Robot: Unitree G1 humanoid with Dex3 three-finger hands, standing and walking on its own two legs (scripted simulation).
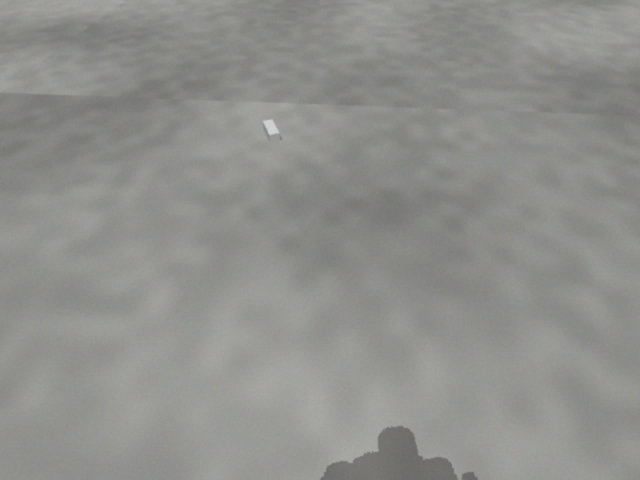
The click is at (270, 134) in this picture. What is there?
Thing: lying carton
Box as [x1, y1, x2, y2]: [263, 119, 279, 142]
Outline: 271,119 263,121 263,128 270,142 279,140 279,133
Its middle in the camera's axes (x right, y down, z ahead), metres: -0.29 -0.68 +2.28
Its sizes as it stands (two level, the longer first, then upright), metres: 0.163 0.060 0.053
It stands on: the floor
